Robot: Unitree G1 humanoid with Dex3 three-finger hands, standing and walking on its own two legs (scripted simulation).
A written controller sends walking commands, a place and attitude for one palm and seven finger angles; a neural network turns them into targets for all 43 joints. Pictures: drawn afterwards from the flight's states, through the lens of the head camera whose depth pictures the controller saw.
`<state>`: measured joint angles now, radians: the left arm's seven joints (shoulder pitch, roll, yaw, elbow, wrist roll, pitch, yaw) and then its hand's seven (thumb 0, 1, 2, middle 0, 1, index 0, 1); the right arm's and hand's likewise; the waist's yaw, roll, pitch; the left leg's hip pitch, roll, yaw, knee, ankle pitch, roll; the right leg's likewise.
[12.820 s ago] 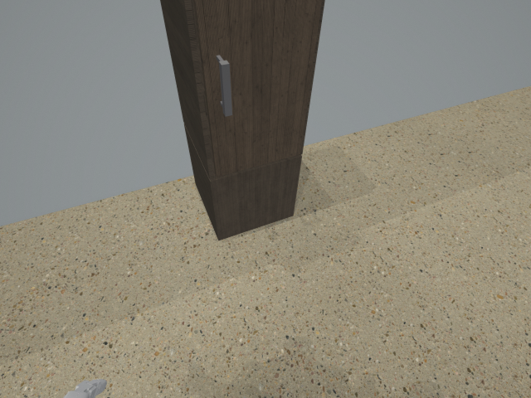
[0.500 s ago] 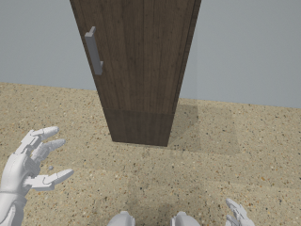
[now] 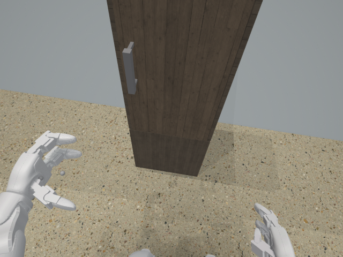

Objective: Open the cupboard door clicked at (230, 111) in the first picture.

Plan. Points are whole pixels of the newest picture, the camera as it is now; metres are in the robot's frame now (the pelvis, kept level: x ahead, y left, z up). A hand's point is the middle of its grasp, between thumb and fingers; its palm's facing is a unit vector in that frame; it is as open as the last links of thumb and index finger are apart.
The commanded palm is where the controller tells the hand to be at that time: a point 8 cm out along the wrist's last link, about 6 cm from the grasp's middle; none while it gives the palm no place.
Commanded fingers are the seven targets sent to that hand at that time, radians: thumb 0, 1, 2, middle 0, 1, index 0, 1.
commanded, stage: raise the hand with hooked fingers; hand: left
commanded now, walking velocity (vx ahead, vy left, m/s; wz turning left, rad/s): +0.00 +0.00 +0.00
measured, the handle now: (131, 69) +0.62 +0.18 +0.06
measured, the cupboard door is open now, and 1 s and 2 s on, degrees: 0 0 0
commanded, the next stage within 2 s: move the hooked fingers beside the handle in 0.72 s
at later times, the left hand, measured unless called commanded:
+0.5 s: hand (69, 156) +0.30 +0.25 +0.08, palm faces -0.05 -1.00 -0.02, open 14.0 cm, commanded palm +0.27 +0.29 +0.09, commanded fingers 0.00 -0.50 0.30 -0.30 -1.20 -0.30 -1.20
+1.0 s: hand (74, 150) +0.31 +0.24 +0.08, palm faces -0.03 -1.00 -0.02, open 14.0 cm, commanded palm +0.30 +0.28 +0.08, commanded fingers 0.00 -0.50 0.30 -0.30 -1.20 -0.30 -1.20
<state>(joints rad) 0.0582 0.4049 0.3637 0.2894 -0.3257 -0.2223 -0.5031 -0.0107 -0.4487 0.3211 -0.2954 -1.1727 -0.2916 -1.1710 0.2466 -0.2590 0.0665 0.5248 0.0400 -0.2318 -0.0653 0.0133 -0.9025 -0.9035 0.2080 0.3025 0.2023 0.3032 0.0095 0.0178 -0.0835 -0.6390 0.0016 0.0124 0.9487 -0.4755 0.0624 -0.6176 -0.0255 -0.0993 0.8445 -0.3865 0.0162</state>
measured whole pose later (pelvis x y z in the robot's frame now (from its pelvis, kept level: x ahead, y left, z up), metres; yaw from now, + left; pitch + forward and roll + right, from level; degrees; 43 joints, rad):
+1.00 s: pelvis +0.00 -0.03 +0.01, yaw +0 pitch +9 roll -2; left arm -0.17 0.45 0.44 0.57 -0.34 -0.29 -0.58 -0.02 -0.50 0.30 -0.30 -1.20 -0.30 -1.20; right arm 0.27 -0.28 0.06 0.58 0.04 -0.20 -0.09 0.01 -0.90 -0.90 0.21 0.30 0.20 0.30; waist -0.01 0.02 -0.06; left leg -0.60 0.02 0.00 0.88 -0.44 0.02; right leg -0.60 0.00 -0.10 0.81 -0.37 -0.03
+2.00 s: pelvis +0.00 -0.01 -0.01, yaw -3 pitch +19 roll -4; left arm -0.85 0.72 0.50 1.22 -0.14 -0.35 -0.56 -0.02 -0.50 0.30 -0.30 -1.20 -0.30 -1.20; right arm 0.38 -0.30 0.06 0.61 0.02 0.02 -0.06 0.01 -0.90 -0.90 0.21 0.30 0.20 0.30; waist -0.15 0.00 -0.07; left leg -0.84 0.04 0.03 0.98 -0.46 0.05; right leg -0.84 0.01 -0.08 0.88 -0.36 0.00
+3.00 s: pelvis +0.03 +0.00 -0.01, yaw -4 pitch +26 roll -7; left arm -1.03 0.82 0.51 1.24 -0.07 -0.26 -0.52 -0.02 -0.49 0.30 -0.30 -1.20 -0.29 -1.20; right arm 0.42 -0.29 0.08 0.57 -0.02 0.13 -0.01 0.00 -0.90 -0.90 0.21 0.30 0.20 0.30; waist -0.23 0.03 -0.09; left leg -0.96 0.05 -0.01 1.02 -0.51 0.05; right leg -0.92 0.04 -0.10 0.85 -0.38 0.01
